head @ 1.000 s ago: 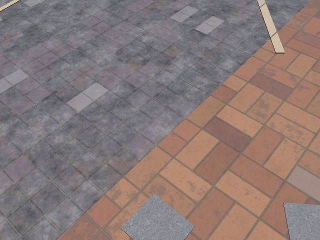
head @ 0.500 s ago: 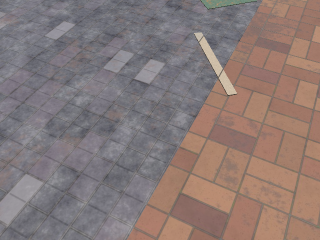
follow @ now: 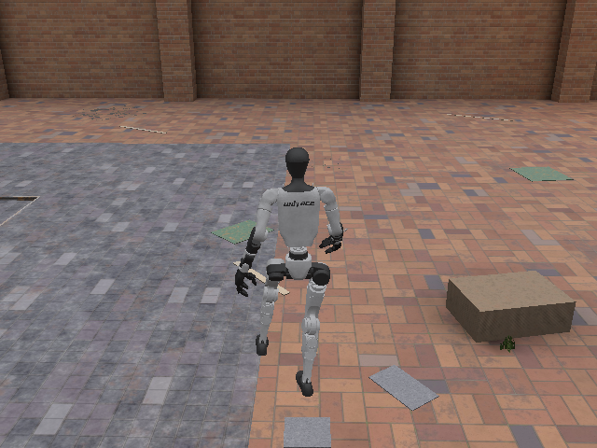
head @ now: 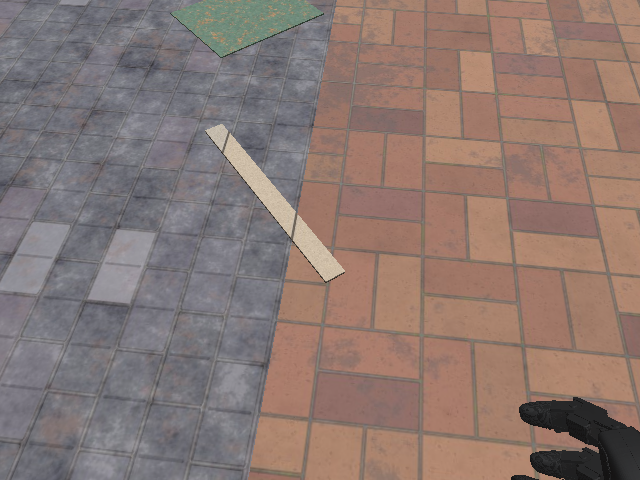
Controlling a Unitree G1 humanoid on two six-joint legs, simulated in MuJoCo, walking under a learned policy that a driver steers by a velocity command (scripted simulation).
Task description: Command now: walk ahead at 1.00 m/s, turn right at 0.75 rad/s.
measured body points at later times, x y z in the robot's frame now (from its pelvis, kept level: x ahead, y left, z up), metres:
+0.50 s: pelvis +0.47 +0.07 +0.00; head +0.50 +0.08 +0.45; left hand +0.75 +0.28 -0.03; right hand +0.39 -0.20 -0.12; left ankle +0.31 +0.16 -0.74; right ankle +0.67 -0.05 -0.70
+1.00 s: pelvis +0.92 +0.21 -0.04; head +0.94 +0.23 +0.41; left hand +0.71 +0.40 -0.17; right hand +1.26 +0.15 -0.09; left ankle +1.00 +0.31 -0.74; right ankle +0.73 -0.04 -0.67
